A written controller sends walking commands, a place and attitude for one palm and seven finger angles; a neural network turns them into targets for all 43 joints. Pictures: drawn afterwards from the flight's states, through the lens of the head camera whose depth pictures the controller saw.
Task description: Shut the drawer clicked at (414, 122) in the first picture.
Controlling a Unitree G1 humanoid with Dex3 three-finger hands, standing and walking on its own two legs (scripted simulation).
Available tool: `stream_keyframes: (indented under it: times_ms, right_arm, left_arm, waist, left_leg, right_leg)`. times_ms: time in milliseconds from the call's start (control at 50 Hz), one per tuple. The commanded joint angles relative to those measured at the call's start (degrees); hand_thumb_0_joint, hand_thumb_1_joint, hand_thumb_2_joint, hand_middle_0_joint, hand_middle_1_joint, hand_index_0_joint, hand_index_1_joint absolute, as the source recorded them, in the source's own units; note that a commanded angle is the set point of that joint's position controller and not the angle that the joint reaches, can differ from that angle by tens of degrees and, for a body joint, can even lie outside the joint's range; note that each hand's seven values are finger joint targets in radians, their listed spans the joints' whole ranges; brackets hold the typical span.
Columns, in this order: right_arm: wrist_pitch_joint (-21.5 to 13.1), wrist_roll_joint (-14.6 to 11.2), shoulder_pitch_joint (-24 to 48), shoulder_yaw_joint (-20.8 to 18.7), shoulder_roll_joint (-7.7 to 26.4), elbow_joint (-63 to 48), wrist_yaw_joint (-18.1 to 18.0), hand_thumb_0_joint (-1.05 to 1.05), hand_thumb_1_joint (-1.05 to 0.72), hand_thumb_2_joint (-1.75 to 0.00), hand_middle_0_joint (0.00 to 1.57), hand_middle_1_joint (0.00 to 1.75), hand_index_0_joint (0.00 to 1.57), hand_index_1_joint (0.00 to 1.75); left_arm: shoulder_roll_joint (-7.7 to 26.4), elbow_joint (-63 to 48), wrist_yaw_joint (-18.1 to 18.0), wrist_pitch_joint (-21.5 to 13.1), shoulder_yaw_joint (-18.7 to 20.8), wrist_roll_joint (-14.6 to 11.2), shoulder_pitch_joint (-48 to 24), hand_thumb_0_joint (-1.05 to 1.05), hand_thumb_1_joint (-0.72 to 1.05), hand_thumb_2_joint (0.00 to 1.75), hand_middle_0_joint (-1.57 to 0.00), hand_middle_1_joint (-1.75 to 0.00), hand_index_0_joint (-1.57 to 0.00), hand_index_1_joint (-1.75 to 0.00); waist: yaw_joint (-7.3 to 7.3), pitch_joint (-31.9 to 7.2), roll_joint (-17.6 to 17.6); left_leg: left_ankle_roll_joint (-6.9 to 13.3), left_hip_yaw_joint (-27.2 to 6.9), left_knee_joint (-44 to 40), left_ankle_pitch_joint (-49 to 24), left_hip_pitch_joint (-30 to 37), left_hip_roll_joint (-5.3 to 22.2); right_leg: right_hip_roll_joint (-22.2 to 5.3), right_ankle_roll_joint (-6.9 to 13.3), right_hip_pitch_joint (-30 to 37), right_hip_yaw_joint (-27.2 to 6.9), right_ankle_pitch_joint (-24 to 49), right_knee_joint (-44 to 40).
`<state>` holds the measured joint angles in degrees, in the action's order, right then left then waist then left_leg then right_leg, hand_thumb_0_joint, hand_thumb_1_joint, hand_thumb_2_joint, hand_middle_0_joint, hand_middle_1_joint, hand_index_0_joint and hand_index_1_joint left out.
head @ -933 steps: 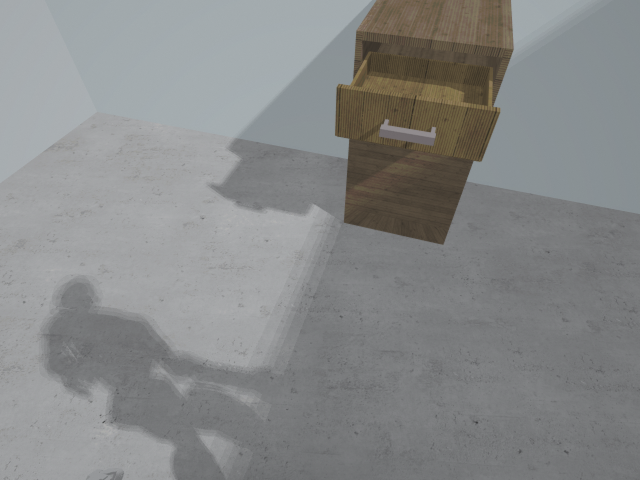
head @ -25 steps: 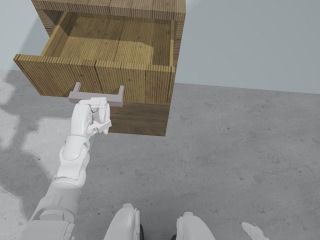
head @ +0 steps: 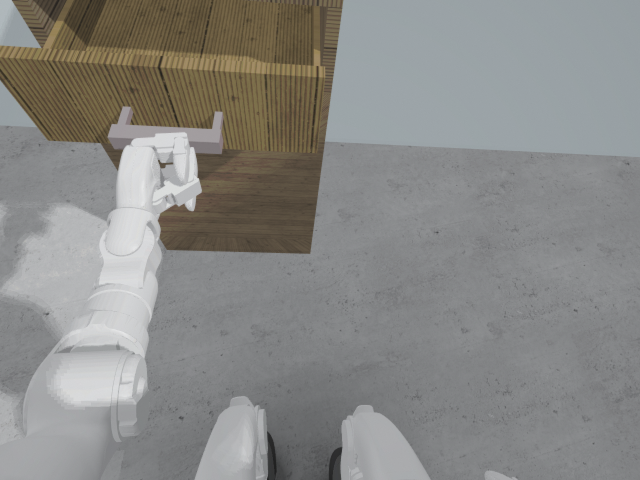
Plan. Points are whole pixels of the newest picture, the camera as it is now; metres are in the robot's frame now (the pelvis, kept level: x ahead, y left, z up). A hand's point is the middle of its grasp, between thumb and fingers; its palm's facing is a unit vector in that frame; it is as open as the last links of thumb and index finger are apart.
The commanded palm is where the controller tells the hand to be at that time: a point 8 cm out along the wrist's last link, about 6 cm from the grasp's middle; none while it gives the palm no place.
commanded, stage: push the drawer shut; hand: left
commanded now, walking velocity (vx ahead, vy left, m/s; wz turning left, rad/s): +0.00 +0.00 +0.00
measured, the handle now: (170, 127) +0.55 +0.18 +0.05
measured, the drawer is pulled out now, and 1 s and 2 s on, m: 0.14 0.03 0.00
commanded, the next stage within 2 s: pull the fist back off the drawer in 1.46 s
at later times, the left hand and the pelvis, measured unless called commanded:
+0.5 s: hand (192, 144) +0.53 +0.15 +0.04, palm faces -0.04 -1.00 -0.04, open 2.8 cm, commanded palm +0.54 +0.18 +0.05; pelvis +0.01 +0.00 -0.01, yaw -2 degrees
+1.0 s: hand (200, 112) +0.58 +0.14 +0.05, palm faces -0.02 -1.00 -0.04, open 3.1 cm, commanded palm +0.59 +0.16 +0.05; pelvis +0.00 +0.01 -0.02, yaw -3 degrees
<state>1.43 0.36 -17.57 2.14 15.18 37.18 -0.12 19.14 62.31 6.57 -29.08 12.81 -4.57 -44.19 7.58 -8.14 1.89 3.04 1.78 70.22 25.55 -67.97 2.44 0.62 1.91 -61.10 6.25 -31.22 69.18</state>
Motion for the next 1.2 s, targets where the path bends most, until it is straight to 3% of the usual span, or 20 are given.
stream_keyframes:
  times_ms: [0,80,160,180,260,340,480,520,580,600,640,720,760,800,900,940,980,1000,1080,1180]
  right_arm:
    - [-0.9,0.5,-7.7,-3.6,10.0,-3.4,-0.3,0.00,-0.90,-0.90,0.20,0.30,0.20,0.30]
    - [-0.5,0.7,-8.8,-3.5,9.8,-3.9,0.1,0.00,-0.90,-0.90,0.20,0.30,0.20,0.30]
    - [-0.1,0.6,-9.4,-3.5,9.9,-3.6,0.4,0.00,-0.90,-0.90,0.20,0.30,0.20,0.30]
    - [0.0,0.6,-9.7,-3.4,10.2,-3.4,0.2,0.00,-0.90,-0.90,0.20,0.30,0.20,0.30]
    - [0.2,0.9,-10.7,-3.4,10.1,-3.5,0.4,0.00,-0.90,-0.90,0.20,0.30,0.20,0.30]
    - [0.3,1.1,-11.6,-3.2,10.4,-2.7,0.7,0.00,-0.90,-0.90,0.20,0.30,0.20,0.30]
    - [0.4,1.7,-12.9,-3.1,11.0,-2.1,0.8,0.00,-0.90,-0.90,0.20,0.30,0.20,0.30]
    - [0.4,1.8,-13.5,-3.0,11.2,-2.0,0.8,0.00,-0.90,-0.90,0.20,0.30,0.20,0.30]
    - [0.4,2.0,-13.9,-2.9,11.2,-2.0,1.0,0.00,-0.90,-0.90,0.20,0.30,0.20,0.30]
    - [0.5,2.1,-14.0,-3.0,11.2,-1.8,1.1,0.00,-0.90,-0.90,0.20,0.30,0.20,0.30]
    - [0.6,2.2,-14.3,-2.7,11.7,-1.6,1.0,0.00,-0.90,-0.90,0.20,0.30,0.20,0.30]
    - [0.6,2.6,-15.0,-2.8,11.5,-1.6,1.4,0.00,-0.90,-0.90,0.20,0.30,0.20,0.30]
    - [0.8,2.6,-15.4,-2.7,11.8,-1.2,1.4,0.00,-0.90,-0.90,0.20,0.30,0.20,0.30]
    - [0.7,2.8,-15.7,-2.6,11.9,-1.0,1.4,0.00,-0.90,-0.90,0.20,0.30,0.20,0.30]
    - [0.5,3.2,-17.0,-2.2,12.4,-0.7,1.3,0.00,-0.90,-0.90,0.20,0.30,0.20,0.30]
    - [0.4,3.4,-17.3,-2.1,12.4,-0.8,1.5,0.00,-0.90,-0.90,0.20,0.30,0.20,0.30]
    - [0.5,3.4,-17.7,-2.0,12.4,-0.4,1.6,0.00,-0.90,-0.90,0.20,0.30,0.20,0.30]
    - [0.5,3.5,-18.0,-1.7,12.6,-0.5,1.5,0.00,-0.90,-0.90,0.20,0.30,0.20,0.30]
    - [0.5,3.4,-18.4,-1.4,12.6,-0.7,1.5,0.00,-0.90,-0.90,0.20,0.30,0.20,0.30]
    - [0.2,3.6,-19.7,-0.7,13.1,-0.7,1.3,0.00,-0.90,-0.90,0.20,0.30,0.20,0.30]
  left_arm:
    - [12.6,-10.7,-0.7,-2.3,3.8,-0.8,-32.7,0.00,0.90,0.90,-1.40,-1.60,-1.40,-1.60]
    - [14.8,-11.3,0.3,-2.1,5.9,-0.9,-32.1,0.00,0.90,0.90,-1.40,-1.60,-1.40,-1.60]
    - [15.7,-9.1,0.8,-1.3,6.9,-1.1,-32.9,0.00,0.90,0.90,-1.40,-1.60,-1.40,-1.60]
    - [18.1,-8.1,0.7,-1.0,8.4,-1.0,-33.4,0.00,0.90,0.90,-1.40,-1.60,-1.40,-1.60]
    - [19.0,-9.5,0.8,-1.1,8.5,-0.1,-35.8,0.00,0.90,0.90,-1.40,-1.60,-1.40,-1.60]
    - [17.6,-7.7,0.9,-0.4,6.8,0.1,-39.8,0.00,0.90,0.90,-1.40,-1.60,-1.40,-1.60]
    - [19.7,-6.3,0.3,0.4,7.3,1.4,-44.8,0.00,0.90,0.90,-1.40,-1.60,-1.40,-1.60]
    - [21.0,-5.1,0.1,0.7,8.4,1.6,-45.3,0.00,0.90,0.90,-1.40,-1.60,-1.40,-1.60]
    - [20.8,-6.5,-0.1,0.8,7.6,2.1,-47.7,0.00,0.90,0.90,-1.40,-1.60,-1.40,-1.60]
    - [20.7,-4.8,-0.3,1.3,7.8,2.3,-47.3,0.00,0.90,0.90,-1.40,-1.60,-1.40,-1.60]
    - [23.1,-4.8,-0.5,1.5,8.8,2.7,-50.0,0.00,0.90,0.90,-1.40,-1.60,-1.40,-1.60]
    - [21.9,-5.8,-0.8,1.5,7.7,3.3,-51.9,0.00,0.90,0.90,-1.40,-1.60,-1.40,-1.60]
    - [21.7,-4.0,-1.3,2.1,7.2,3.8,-52.8,0.00,0.90,0.90,-1.40,-1.60,-1.40,-1.60]
    - [22.1,-4.2,-1.8,2.5,6.9,4.5,-55.2,0.00,0.90,0.90,-1.40,-1.60,-1.40,-1.60]
    - [25.7,-2.2,-2.5,3.4,8.6,5.5,-58.4,0.00,0.90,0.90,-1.40,-1.60,-1.40,-1.60]
    - [26.1,-3.6,-2.4,3.2,8.3,6.0,-60.0,0.00,0.90,0.90,-1.40,-1.60,-1.40,-1.60]
    - [26.0,-0.8,-2.2,4.0,8.2,6.0,-60.1,0.00,0.90,0.90,-1.40,-1.60,-1.40,-1.60]
    - [28.8,-0.5,-2.4,4.3,9.9,6.2,-60.3,0.00,0.90,0.90,-1.40,-1.60,-1.40,-1.60]
    - [28.6,0.5,-1.9,5.6,8.3,7.1,-62.7,0.00,0.90,0.90,-1.40,-1.60,-1.40,-1.60]
    - [33.6,1.6,-1.7,7.1,10.5,7.7,-65.0,0.00,0.90,0.90,-1.40,-1.60,-1.40,-1.60]
  waist:
    - [4.43,-25.0,3.3]
    - [3.37,-29.2,5.3]
    - [4.35,-26.7,3.8]
    - [4.49,-25.4,2.6]
    - [4.45,-28.4,7.0]
    - [6.46,-26.2,7.2]
    - [7.53,-27.9,9.4]
    - [7.80,-28.3,8.2]
    - [7.78,-30.4,11.1]
    - [8.24,-29.7,9.7]
    - [8.89,-29.1,10.3]
    - [8.82,-31.2,13.6]
    - [10.06,-29.6,11.5]
    - [10.48,-29.4,13.1]
    - [11.37,-29.8,12.5]
    - [11.20,-32.4,15.7]
    - [12.18,-30.1,13.4]
    - [11.79,-29.8,13.0]
    - [12.90,-29.7,15.4]
    - [13.52,-30.6,15.3]
  left_leg:
    - [-0.7,-6.5,-7.1,-4.9,24.8,-0.9]
    - [-0.7,-6.1,-6.1,-9.9,26.0,-0.7]
    - [-0.5,-5.7,-5.6,-9.2,23.4,-0.5]
    - [-0.4,-5.5,-5.4,-8.0,21.2,-0.5]
    - [-0.6,-6.1,-5.2,-11.1,24.5,-0.2]
    - [-0.5,-6.8,-4.9,-10.0,25.1,0.0]
    - [-0.6,-8.0,-4.3,-9.6,26.3,0.3]
    - [-0.4,-8.3,-3.8,-10.3,25.7,0.4]
    - [-0.7,-8.9,-3.8,-11.8,27.9,0.5]
    - [-0.6,-8.9,-3.7,-11.0,27.1,0.6]
    - [-0.5,-9.2,-3.4,-10.8,26.4,0.8]
    - [-1.0,-10.4,-3.8,-12.3,29.8,1.0]
    - [-0.9,-10.9,-3.8,-10.8,28.9,1.2]
    - [-0.9,-11.3,-3.9,-9.2,28.8,1.3]
    - [-0.5,-11.0,-2.9,-8.4,26.1,1.2]
    - [-0.8,-11.6,-2.7,-10.4,28.6,1.3]
    - [-0.6,-11.5,-2.3,-9.1,26.4,1.4]
    - [-0.4,-10.8,-2.0,-9.1,24.3,1.3]
    - [-0.3,-11.1,-1.4,-8.7,23.9,1.4]
    - [0.1,-10.7,0.1,-9.4,21.1,1.5]
  right_leg:
    - [2.0,-0.6,1.7,-5.3,7.0,-11.7]
    - [2.4,-0.3,3.9,-5.4,10.5,-10.9]
    - [2.6,-0.6,3.7,-5.6,10.1,-11.5]
    - [2.6,-0.7,4.1,-5.9,9.2,-11.5]
    - [2.8,-0.4,2.7,-5.4,11.1,-10.4]
    - [3.0,-0.5,-1.1,-4.8,9.9,-10.5]
    - [3.0,-0.3,-4.1,-4.2,9.1,-9.6]
    - [3.2,-0.3,-3.9,-4.2,9.4,-9.2]
    - [3.2,-0.1,-5.0,-3.8,10.0,-8.8]
    - [3.3,-0.3,-5.3,-3.7,9.6,-9.0]
    - [3.3,-0.3,-6.4,-3.6,9.4,-8.5]
    - [3.3,0.0,-8.1,-3.2,10.0,-7.9]
    - [3.3,-0.2,-9.0,-3.0,9.4,-8.2]
    - [3.3,-0.1,-10.2,-3.0,8.6,-8.1]
    - [3.4,-0.2,-10.0,-3.2,8.1,-7.9]
    - [3.4,0.1,-11.1,-3.0,8.9,-7.1]
    - [3.6,-0.1,-11.3,-2.9,8.4,-7.5]
    - [3.7,-0.1,-9.8,-3.2,8.1,-7.6]
    - [3.8,0.0,-11.8,-3.0,8.0,-7.0]
    - [3.9,-0.2,-10.9,-3.3,8.2,-6.6]
